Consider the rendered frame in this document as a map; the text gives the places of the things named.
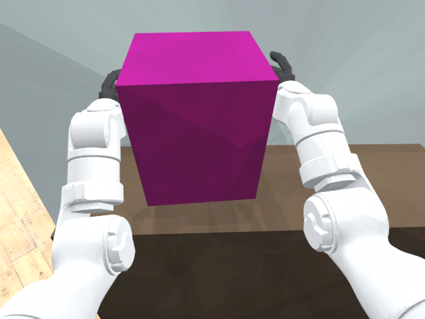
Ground right robot upper arm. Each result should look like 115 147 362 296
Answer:
303 187 425 319

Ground robot left hand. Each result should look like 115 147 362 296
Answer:
99 69 125 124

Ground robot left forearm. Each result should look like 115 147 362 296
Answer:
51 98 126 268

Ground carton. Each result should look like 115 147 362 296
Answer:
115 31 280 206

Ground robot right hand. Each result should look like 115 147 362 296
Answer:
270 51 295 84

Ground pedestal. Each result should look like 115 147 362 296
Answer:
51 144 425 319

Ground robot right forearm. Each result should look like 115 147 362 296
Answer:
272 80 389 233

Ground left robot upper arm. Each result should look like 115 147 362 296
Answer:
0 215 135 319

